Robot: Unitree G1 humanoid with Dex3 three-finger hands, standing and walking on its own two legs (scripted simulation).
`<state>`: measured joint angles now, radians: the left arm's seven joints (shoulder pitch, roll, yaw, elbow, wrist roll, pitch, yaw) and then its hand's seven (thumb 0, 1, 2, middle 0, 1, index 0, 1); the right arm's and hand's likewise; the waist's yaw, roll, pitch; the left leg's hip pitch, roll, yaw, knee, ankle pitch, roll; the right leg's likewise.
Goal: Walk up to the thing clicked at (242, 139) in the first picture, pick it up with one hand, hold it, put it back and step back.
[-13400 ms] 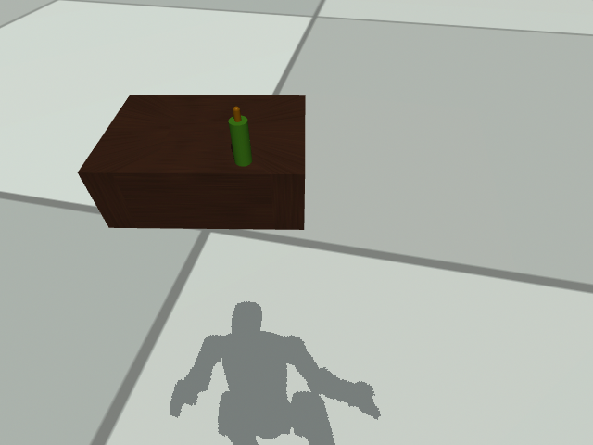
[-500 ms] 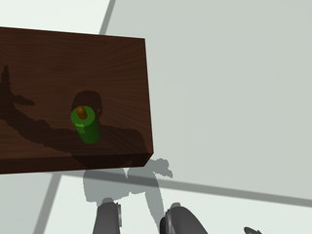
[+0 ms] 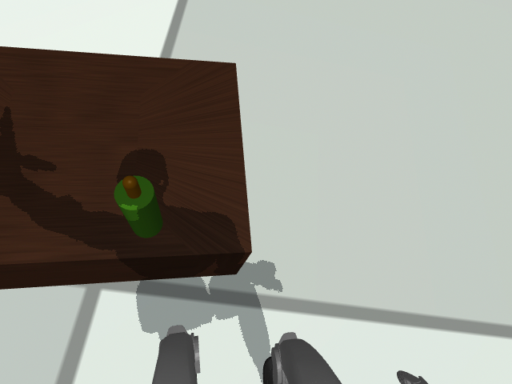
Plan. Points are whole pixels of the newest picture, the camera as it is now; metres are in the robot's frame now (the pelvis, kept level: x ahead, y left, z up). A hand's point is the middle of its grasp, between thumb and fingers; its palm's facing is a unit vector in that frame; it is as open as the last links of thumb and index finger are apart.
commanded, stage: go down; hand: left
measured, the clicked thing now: (139, 205) +0.47 +0.20 -0.23
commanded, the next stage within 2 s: none
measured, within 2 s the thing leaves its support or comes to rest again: neither
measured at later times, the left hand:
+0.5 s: hand out of the picture +0.45 +0.41 +0.08, palm faces +0.26 -0.97 +0.00, open 17.5 cm
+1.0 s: hand out of the picture +0.45 +0.42 +0.08, palm faces +0.27 -0.96 +0.01, open 17.5 cm
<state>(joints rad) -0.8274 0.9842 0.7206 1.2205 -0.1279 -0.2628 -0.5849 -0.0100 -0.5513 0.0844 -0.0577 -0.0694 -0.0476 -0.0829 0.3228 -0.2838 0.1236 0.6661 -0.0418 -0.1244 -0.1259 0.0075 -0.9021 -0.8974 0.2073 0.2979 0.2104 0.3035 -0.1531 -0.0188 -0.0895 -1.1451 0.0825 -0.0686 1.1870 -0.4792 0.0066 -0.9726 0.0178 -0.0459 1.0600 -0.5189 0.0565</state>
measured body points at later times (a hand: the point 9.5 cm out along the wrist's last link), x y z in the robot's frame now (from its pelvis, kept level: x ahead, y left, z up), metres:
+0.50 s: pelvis +0.00 +0.00 +0.00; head +0.16 +0.07 +0.41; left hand +0.43 +0.46 +0.09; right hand +0.05 -0.27 -0.08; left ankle +0.03 +0.11 -0.64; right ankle -0.01 -0.17 -0.64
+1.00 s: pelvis +0.00 +0.00 -0.01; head +0.17 +0.07 +0.41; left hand +0.43 +0.47 +0.09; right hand +0.05 -0.27 -0.09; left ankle +0.03 +0.11 -0.65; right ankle -0.01 -0.17 -0.64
